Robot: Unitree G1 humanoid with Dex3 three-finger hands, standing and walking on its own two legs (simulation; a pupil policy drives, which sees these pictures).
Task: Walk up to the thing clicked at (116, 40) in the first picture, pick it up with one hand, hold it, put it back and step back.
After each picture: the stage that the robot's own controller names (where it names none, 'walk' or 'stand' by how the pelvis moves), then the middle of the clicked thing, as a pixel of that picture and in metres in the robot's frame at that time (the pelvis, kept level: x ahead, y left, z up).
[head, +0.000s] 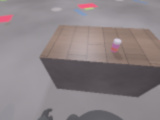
stand; (115, 45) +0.71 -0.21 +0.02
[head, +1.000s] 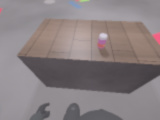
sink last; (102, 41) +0.66 -0.05 +0.05
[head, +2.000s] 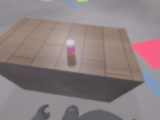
rise first; (70, 48) +0.54 +0.19 +0.05
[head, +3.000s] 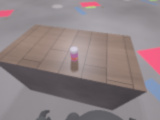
stand; (74, 54) +0.53 +0.17 +0.02
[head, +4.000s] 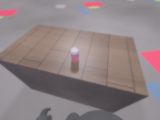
stand; (74, 55) +0.52 +0.17 +0.02
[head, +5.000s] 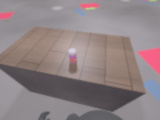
stand; (72, 55) +0.52 +0.18 +0.02
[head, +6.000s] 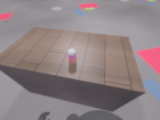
stand; (72, 55) +0.52 +0.19 +0.02
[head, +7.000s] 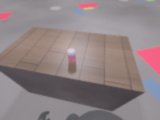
rise first; (71, 55) +0.52 +0.19 +0.02
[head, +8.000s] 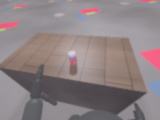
rise first; (72, 58) +0.51 +0.21 +0.02
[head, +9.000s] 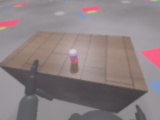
go down; (73, 56) +0.52 +0.21 +0.03
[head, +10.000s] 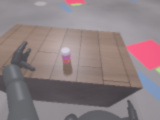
go down; (66, 55) +0.49 +0.19 +0.04
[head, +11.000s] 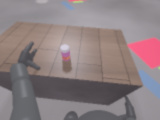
close in; (65, 52) +0.50 +0.20 +0.05
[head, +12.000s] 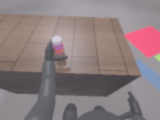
close; (58, 45) +0.52 +0.22 +0.08
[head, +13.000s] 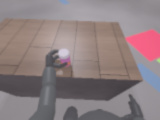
lift; (65, 58) +0.42 +0.17 +0.08
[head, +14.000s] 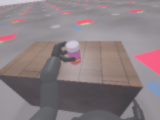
lift; (74, 53) +0.33 +0.11 +0.27
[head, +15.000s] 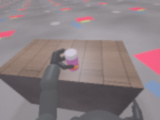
hold; (72, 60) +0.32 +0.13 +0.22
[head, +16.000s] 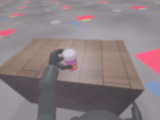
hold; (70, 60) +0.32 +0.14 +0.22
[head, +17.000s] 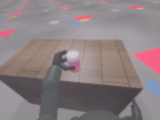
crouch; (73, 62) +0.32 +0.12 +0.21
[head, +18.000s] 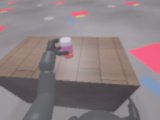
crouch; (67, 48) +0.41 +0.16 +0.23
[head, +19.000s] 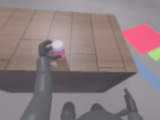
lower; (59, 50) +0.46 +0.18 +0.08
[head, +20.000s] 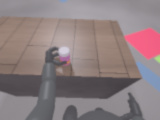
lower; (64, 56) +0.43 +0.16 +0.08
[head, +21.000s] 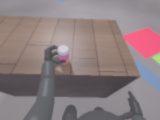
lower; (63, 55) +0.44 +0.16 +0.08
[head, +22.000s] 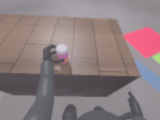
lower; (62, 54) +0.45 +0.17 +0.08
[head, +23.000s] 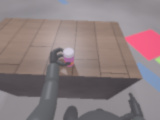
loosen; (69, 57) +0.43 +0.14 +0.08
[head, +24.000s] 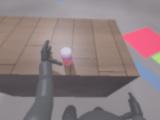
withdraw; (67, 56) +0.43 +0.14 +0.08
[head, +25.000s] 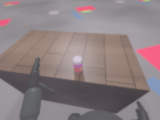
sink last; (77, 64) +0.42 +0.13 +0.06
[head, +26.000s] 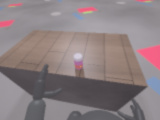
stand; (78, 61) +0.45 +0.14 +0.06
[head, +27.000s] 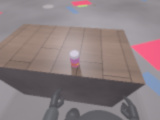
stand; (74, 59) +0.44 +0.14 +0.07
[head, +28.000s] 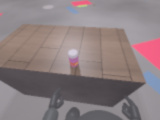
stand; (73, 58) +0.44 +0.15 +0.08
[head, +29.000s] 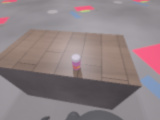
stand; (76, 62) +0.45 +0.14 +0.03
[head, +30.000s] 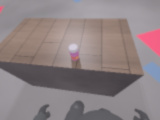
walk; (74, 52) +0.48 +0.16 +0.04
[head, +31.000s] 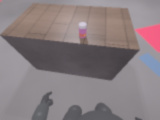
walk; (82, 30) +0.71 +0.11 +0.05
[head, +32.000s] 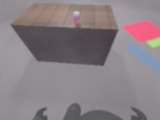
walk; (76, 18) +1.02 +0.24 +0.05
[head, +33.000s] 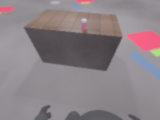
stand; (83, 24) +1.06 +0.15 +0.03
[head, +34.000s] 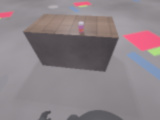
stand; (81, 27) +1.07 +0.16 +0.02
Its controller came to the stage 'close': yes
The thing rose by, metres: 0.22
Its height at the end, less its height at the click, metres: +0.00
